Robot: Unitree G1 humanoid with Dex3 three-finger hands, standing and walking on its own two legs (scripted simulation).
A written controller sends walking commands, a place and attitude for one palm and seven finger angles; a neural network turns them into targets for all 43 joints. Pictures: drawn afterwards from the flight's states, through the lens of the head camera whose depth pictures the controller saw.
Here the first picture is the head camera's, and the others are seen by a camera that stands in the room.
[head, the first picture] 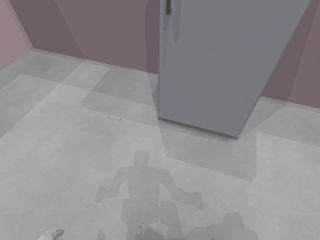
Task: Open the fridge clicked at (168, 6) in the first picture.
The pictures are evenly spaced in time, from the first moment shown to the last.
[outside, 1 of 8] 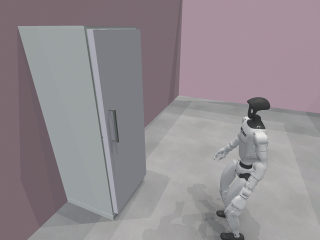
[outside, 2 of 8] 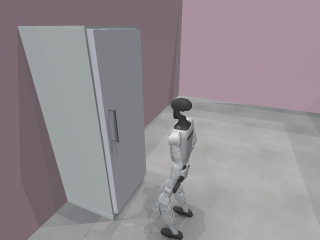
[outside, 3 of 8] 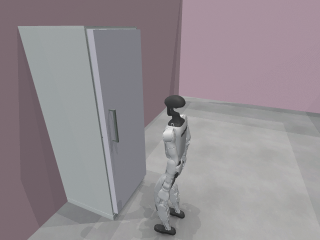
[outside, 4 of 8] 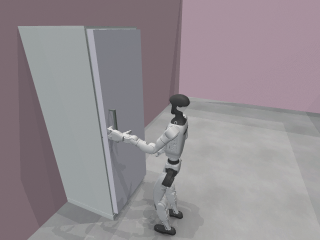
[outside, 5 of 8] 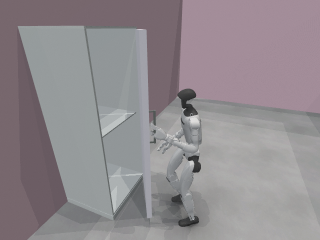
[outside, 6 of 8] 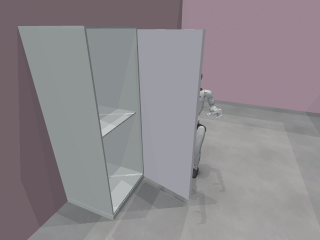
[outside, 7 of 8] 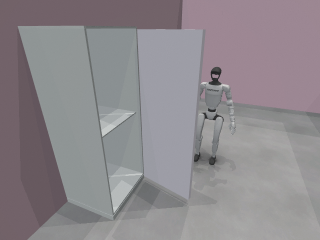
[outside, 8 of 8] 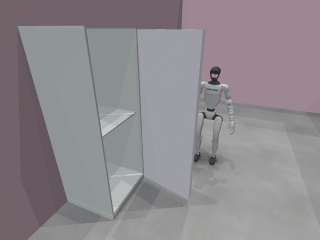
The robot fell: no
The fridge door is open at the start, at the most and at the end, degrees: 0 82 76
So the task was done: yes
